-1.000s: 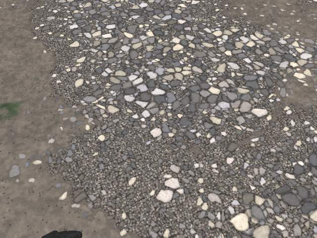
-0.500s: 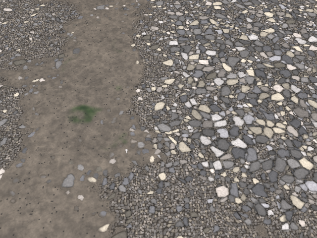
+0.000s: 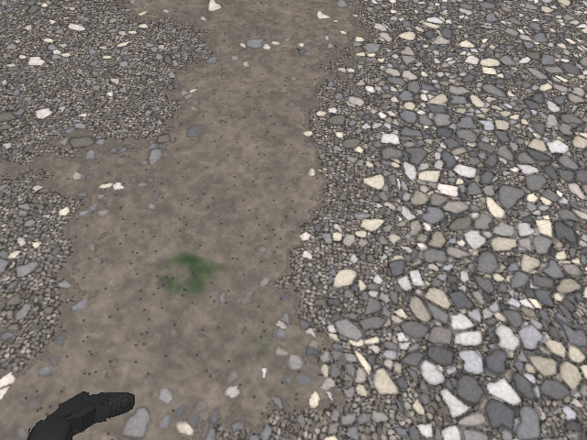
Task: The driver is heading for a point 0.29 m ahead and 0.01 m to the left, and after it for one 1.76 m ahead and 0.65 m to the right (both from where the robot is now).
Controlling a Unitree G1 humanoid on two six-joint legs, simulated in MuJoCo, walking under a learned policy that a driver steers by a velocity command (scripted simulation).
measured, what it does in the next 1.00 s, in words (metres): walks ahead, turning right: right foot, then left foot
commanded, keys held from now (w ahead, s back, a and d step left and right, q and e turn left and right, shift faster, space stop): w+q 0.02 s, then w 0.04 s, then e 0.94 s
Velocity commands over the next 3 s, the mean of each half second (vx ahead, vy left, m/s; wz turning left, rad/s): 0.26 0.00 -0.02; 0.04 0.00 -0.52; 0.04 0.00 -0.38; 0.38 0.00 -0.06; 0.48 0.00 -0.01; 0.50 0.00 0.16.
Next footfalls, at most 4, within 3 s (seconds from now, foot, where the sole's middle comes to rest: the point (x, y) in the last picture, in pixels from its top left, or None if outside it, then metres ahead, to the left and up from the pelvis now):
0.08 right None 0.22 -0.14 -0.78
0.50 left None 0.28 0.09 -0.78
0.90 right None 0.21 -0.17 -0.78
1.36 left None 0.31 0.04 -0.78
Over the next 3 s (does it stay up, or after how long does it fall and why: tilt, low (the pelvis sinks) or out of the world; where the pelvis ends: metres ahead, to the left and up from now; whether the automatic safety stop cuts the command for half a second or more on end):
stays up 0.80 -0.47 0.01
